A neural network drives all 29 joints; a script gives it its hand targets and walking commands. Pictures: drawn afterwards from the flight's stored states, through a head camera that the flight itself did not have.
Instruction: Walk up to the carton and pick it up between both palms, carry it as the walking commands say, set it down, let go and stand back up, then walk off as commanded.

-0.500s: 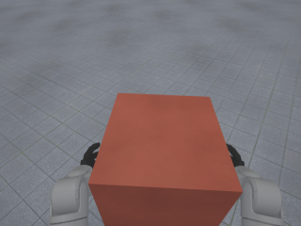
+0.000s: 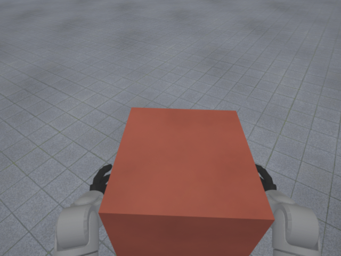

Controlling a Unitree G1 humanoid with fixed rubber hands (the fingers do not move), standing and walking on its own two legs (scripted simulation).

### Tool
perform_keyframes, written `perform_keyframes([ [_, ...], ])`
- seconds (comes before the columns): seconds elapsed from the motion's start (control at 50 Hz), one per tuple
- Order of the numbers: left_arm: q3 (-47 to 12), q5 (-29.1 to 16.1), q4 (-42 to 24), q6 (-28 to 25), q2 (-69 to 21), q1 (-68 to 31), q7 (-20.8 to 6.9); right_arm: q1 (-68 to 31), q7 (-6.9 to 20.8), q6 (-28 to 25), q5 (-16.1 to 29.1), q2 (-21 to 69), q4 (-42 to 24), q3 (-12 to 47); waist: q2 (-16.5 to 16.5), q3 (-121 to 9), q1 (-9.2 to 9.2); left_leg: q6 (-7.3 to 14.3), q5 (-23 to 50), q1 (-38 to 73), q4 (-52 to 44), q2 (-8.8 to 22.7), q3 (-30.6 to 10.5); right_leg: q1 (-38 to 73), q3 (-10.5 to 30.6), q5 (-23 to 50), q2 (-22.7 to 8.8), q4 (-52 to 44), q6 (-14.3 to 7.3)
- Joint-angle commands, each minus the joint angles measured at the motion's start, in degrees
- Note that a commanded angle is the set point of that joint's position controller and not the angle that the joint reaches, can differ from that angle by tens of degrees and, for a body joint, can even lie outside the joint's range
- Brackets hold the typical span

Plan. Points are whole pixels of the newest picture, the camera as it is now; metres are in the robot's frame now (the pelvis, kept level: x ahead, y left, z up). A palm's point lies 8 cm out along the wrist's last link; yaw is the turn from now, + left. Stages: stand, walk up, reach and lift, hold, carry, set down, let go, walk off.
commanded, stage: carry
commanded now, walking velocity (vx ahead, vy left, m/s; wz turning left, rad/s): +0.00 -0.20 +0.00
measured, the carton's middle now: (180, 191) +0.29 +0.00 +0.02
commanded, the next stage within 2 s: none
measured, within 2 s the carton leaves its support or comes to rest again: neither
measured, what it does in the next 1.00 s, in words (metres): steps to the right: left foot, then right foot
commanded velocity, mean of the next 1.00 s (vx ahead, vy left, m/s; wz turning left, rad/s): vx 0.00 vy -0.20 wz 0.00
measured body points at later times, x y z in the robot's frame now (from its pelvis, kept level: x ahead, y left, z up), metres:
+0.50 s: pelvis -0.05 -0.12 +0.00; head -0.06 -0.11 +0.45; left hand +0.21 +0.08 +0.05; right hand +0.22 -0.28 +0.06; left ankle -0.06 +0.07 -0.72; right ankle -0.01 -0.24 -0.73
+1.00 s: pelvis -0.10 -0.24 +0.00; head -0.11 -0.24 +0.45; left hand +0.15 -0.06 +0.06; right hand +0.16 -0.42 +0.06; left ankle -0.10 -0.05 -0.71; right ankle -0.05 -0.33 -0.72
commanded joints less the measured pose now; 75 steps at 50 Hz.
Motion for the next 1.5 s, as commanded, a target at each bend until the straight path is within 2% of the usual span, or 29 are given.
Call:
perform_keyframes([
  [0.0,-41.2,-19.5,-14.2,-1.7,-48.3,-31.0,-12.5,-31.2,12.7,-1.2,18.7,44.4,-15.6,46.9,-7.4,-15.1,1.64,3.4,0.1,-7.7,8.3,-2.9,5.6,15.9,11.4,10.8,-11.7,-16.4,-7.2],
  [0.12,-41.9,-18.2,-13.9,-1.6,-47.3,-27.1,-11.3,-30.7,13.2,-0.8,20.6,43.3,-16.2,46.6,-4.3,-19.0,1.6,5.5,3.1,2.9,-11.2,-4.7,6.4,15.5,13.4,11.0,-11.9,-17.4,-8.3],
  [0.16,-43.1,-18.6,-13.8,-1.5,-47.7,-29.0,-11.1,-29.7,13.5,-0.4,20.4,44.3,-14.8,45.4,-2.6,-20.0,0.05,7.8,14.1,15.6,-27.9,-2.7,4.9,9.7,10.4,7.2,-9.8,-15.9,-4.1],
  [0.2,-43.6,-18.5,-15.1,-1.5,-47.1,-31.0,-11.0,-28.1,14.1,-0.5,19.7,43.7,-13.4,44.5,17.9,-16.2,-0.74,14.1,12.7,24.3,-35.3,17.5,-22.3,-7.1,3.6,-8.0,-1.1,0.0,2.9],
  [0.22,-44.5,-19.0,-14.3,-1.1,-47.2,-32.3,-11.7,-26.4,14.1,-1.3,18.9,43.8,-12.6,44.4,22.5,-9.7,-0.42,18.5,20.5,18.4,-36.4,24.9,-28.2,-13.8,3.8,-13.9,0.0,8.0,3.7],
  [0.28,-45.0,-19.3,-11.6,-1.3,-47.0,-33.5,-12.0,-27.0,13.8,-1.2,16.7,43.0,-11.4,42.1,9.5,-8.1,0.2,15.1,31.3,13.6,-31.8,17.6,-14.9,-11.2,6.9,-6.0,-0.5,19.9,4.3],
  [0.36,-45.0,-21.7,-15.0,-1.7,-47.6,-35.3,-12.6,-28.3,12.8,-1.6,16.7,44.1,-14.4,43.0,15.4,-11.1,0.04,11.0,53.5,15.7,-23.3,12.5,-6.2,-3.5,0.4,-9.8,0.2,3.3,4.7],
  [0.42,-44.3,-21.4,-15.3,-1.5,-46.9,-32.0,-12.5,-28.2,12.1,-1.7,16.4,43.4,-16.6,43.5,11.6,-14.7,0.88,6.6,35.8,6.3,-17.6,7.5,-2.6,15.8,2.8,3.4,-0.8,-13.2,2.7],
  [0.46,-43.9,-21.4,-14.9,-1.5,-46.2,-31.4,-12.4,-26.3,12.2,-1.3,16.3,43.1,-16.1,44.2,-14.4,-15.1,0.46,1.5,-2.9,-8.4,-1.2,-2.7,6.4,23.3,22.3,34.9,-18.5,-15.7,-3.4],
  [0.48,-44.0,-21.4,-15.9,-2.1,-46.3,-32.0,-12.6,-28.7,12.3,-1.4,17.1,43.4,-16.9,45.6,-15.7,-17.7,1.37,3.0,-8.5,-5.9,2.6,-2.7,4.6,21.4,18.9,34.5,-17.2,-12.8,-7.4],
  [0.54,-42.2,-19.6,-14.1,-1.5,-48.6,-28.9,-12.2,-31.5,13.0,-1.6,19.1,44.5,-17.8,46.6,-7.3,-16.4,1.55,3.2,-3.1,-4.1,4.0,-3.2,5.7,17.4,12.2,27.6,-12.7,-12.6,-6.9],
  [0.64,-42.6,-18.7,-15.7,-2.0,-47.4,-27.8,-11.4,-29.8,13.2,-1.2,20.0,42.9,-18.2,46.2,-7.0,-17.3,0.57,4.6,13.4,7.3,-21.0,-4.6,8.2,14.2,9.3,19.8,-9.9,-11.9,-5.8],
  [0.68,-43.1,-17.7,-16.6,-1.7,-46.3,-28.1,-10.8,-25.5,14.1,-0.4,19.9,43.1,-14.2,45.2,3.9,-19.1,-0.75,7.1,18.3,19.2,-29.5,4.2,-2.6,5.0,6.8,15.2,-7.2,-3.7,-2.3],
  [0.7,-43.0,-17.5,-16.0,-1.6,-46.2,-28.4,-10.9,-28.8,14.4,-0.9,21.1,43.2,-16.0,45.4,18.4,-16.0,-0.91,12.1,29.4,23.8,-33.2,17.8,-20.1,-7.5,2.9,-4.4,-1.4,3.2,1.4],
  [0.72,-43.9,-18.4,-17.6,-1.6,-46.0,-30.3,-11.2,-26.1,14.4,-1.3,19.9,43.7,-15.0,45.0,23.0,-12.3,-0.47,16.5,37.7,20.9,-32.5,22.3,-24.0,-10.0,3.1,-15.8,0.2,10.4,2.7],
  [0.76,-44.5,-18.6,-13.8,-1.1,-46.8,-31.7,-11.4,-25.3,14.5,-0.7,18.2,43.3,-11.2,43.4,13.1,-9.6,-0.01,16.1,34.9,12.5,-31.6,20.5,-17.6,-7.5,6.4,-12.2,-1.8,18.7,2.6],
  [0.86,-44.0,-20.2,-13.8,-1.0,-46.8,-31.1,-11.9,-25.1,13.0,-1.1,16.1,42.7,-12.8,42.5,17.2,-11.6,0.92,7.7,35.4,7.9,-22.7,9.9,-3.7,9.1,-1.2,-3.3,1.6,-6.5,2.7],
  [0.88,-44.4,-20.3,-14.2,-1.0,-46.9,-30.6,-12.2,-24.2,12.7,-1.2,15.5,42.5,-13.4,42.6,13.2,-13.3,1.01,6.4,28.4,5.1,-18.8,7.4,-2.0,14.5,2.9,-0.2,-0.9,-13.2,2.0],
  [0.92,-44.2,-20.4,-15.5,-1.5,-45.6,-32.4,-12.4,-27.2,12.6,-1.4,15.9,41.9,-15.7,44.2,-12.3,-12.6,0.88,1.6,-2.6,-7.6,-1.9,-3.3,6.9,19.3,22.8,22.5,-18.2,-18.3,-5.2],
  [0.94,-43.9,-20.1,-13.4,-1.1,-46.3,-30.6,-12.5,-28.4,12.6,-1.0,16.5,42.7,-14.9,44.4,-12.9,-15.5,1.75,3.1,-9.0,-6.3,5.9,-4.3,5.5,17.2,23.1,16.0,-18.2,-18.7,-8.6],
  [1.0,-42.0,-19.7,-16.1,-1.6,-47.4,-30.6,-12.7,-30.4,12.7,-1.7,18.3,45.0,-16.8,46.9,-6.1,-14.1,1.71,3.7,-1.8,-6.8,15.9,-2.6,3.4,14.6,14.2,6.2,-13.6,-18.9,-7.7],
  [1.14,-42.4,-19.0,-15.1,-1.5,-46.4,-28.5,-11.8,-29.8,12.8,-0.9,19.6,42.6,-16.9,46.7,-7.1,-16.3,1.65,4.5,0.9,-1.3,-5.3,-4.3,5.9,17.3,13.8,16.0,-12.9,-17.2,-10.1],
  [1.2,-42.6,-17.6,-14.4,-1.2,-45.3,-27.4,-11.1,-27.0,13.3,-0.5,19.5,43.3,-13.6,45.2,-2.3,-18.4,0.18,6.0,14.8,13.2,-27.4,-4.0,6.6,13.5,10.3,13.1,-11.1,-15.0,-6.2],
  [1.26,-44.2,-18.5,-15.4,-1.3,-45.6,-31.5,-11.7,-25.9,13.8,-1.4,18.9,43.2,-12.8,44.4,21.5,-8.4,-0.56,17.1,14.6,15.3,-38.0,22.4,-25.8,-9.2,3.3,-14.5,-1.0,4.5,3.4],
  [1.3,-45.7,-19.6,-14.8,-1.5,-46.6,-36.9,-11.8,-27.4,14.3,-1.1,17.7,44.0,-10.1,43.4,12.8,-6.3,-0.21,15.0,15.1,7.4,-34.6,16.4,-15.5,-4.3,5.4,-7.0,-1.8,12.4,2.5],
  [1.38,-43.4,-19.6,-13.7,-1.4,-45.8,-31.6,-12.2,-26.4,13.1,-1.3,16.3,42.7,-12.3,43.5,10.1,-11.5,1.25,8.8,24.9,4.1,-24.0,5.9,-2.6,9.8,1.3,0.5,0.4,-6.0,1.7],
  [1.4,-43.4,-19.8,-15.0,-1.3,-44.9,-30.7,-12.1,-25.7,12.8,-1.5,16.6,42.3,-13.6,43.8,8.4,-12.7,1.16,7.6,23.2,3.8,-22.3,4.9,-2.8,13.5,3.6,4.5,-1.4,-10.9,1.5],
  [1.44,-42.5,-19.6,-12.8,-1.1,-44.6,-29.5,-12.5,-24.6,12.5,-1.1,15.9,41.2,-12.5,44.9,-9.2,-12.4,0.28,3.7,5.6,-2.2,-12.9,-1.6,2.8,16.4,19.7,18.6,-14.5,-16.4,-1.4],
  [1.48,-42.1,-19.4,-13.0,-1.5,-45.6,-30.7,-12.9,-31.7,12.4,-1.4,17.6,43.0,-16.1,45.8,-10.3,-14.3,1.13,3.7,1.4,1.5,-9.1,-3.7,2.8,14.2,19.5,7.7,-15.2,-19.0,-4.3],
])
